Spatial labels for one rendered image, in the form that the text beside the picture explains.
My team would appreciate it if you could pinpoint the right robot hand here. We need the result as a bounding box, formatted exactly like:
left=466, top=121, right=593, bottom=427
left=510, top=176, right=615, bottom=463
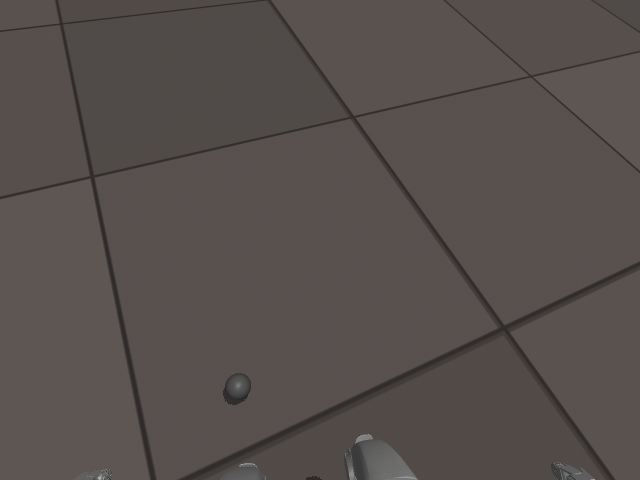
left=551, top=462, right=595, bottom=480

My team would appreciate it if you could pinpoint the ball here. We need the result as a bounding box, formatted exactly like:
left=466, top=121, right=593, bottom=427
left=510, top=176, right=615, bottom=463
left=225, top=373, right=251, bottom=400

